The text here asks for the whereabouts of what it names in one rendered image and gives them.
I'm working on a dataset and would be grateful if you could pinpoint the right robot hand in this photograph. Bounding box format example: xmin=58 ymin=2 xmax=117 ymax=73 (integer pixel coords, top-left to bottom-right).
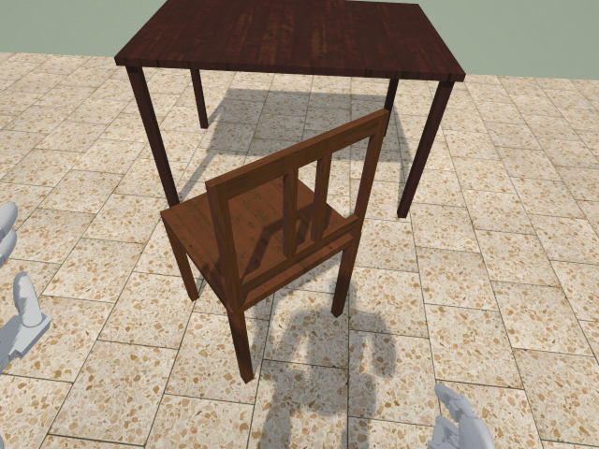
xmin=427 ymin=384 xmax=496 ymax=449

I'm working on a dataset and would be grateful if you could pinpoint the chair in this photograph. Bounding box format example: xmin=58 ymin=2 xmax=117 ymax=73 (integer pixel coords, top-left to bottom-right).
xmin=160 ymin=109 xmax=390 ymax=384

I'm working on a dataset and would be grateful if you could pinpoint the left robot hand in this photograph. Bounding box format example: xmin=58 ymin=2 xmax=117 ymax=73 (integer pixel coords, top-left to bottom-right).
xmin=0 ymin=202 xmax=51 ymax=375

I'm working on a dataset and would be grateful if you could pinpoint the table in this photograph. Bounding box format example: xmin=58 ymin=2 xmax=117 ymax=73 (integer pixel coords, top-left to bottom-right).
xmin=114 ymin=0 xmax=466 ymax=218

